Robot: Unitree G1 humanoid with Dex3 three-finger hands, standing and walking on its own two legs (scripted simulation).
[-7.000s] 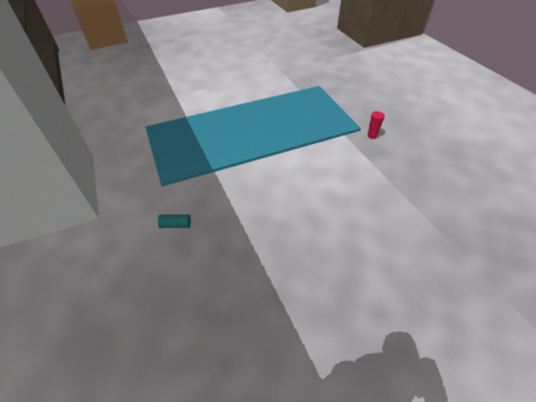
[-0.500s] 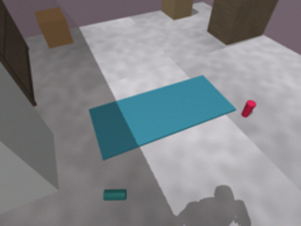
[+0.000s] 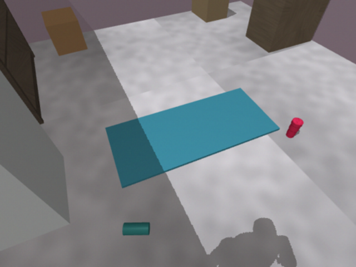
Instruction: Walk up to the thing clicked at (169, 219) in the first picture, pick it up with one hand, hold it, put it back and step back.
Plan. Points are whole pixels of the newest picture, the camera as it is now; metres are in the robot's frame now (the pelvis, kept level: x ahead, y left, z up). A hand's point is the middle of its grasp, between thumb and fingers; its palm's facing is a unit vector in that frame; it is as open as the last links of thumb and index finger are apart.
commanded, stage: stand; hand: left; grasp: from above
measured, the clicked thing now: (136, 228) +0.44 +0.24 -0.75
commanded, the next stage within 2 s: rise first in 0.46 s
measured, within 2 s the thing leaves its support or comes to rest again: neither
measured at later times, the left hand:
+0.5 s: hand out of the picture +0.07 +0.26 -0.16, palm faces -0.03 -0.93 -0.35, open 7.3 cm
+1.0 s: hand out of the picture +0.13 +0.26 -0.19, palm faces -0.08 -0.91 -0.40, open 12.3 cm
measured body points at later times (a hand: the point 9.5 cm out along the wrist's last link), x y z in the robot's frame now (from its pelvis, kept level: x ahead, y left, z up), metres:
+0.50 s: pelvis +0.00 +0.00 +0.00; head +0.01 +0.00 +0.45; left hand +0.07 +0.31 -0.13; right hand +0.08 -0.30 -0.14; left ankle -0.01 +0.14 -0.75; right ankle -0.01 -0.13 -0.75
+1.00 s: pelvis -0.01 +0.01 -0.04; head +0.05 +0.01 +0.40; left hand +0.14 +0.31 -0.16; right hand +0.10 -0.25 -0.16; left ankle -0.01 +0.14 -0.75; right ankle -0.01 -0.13 -0.75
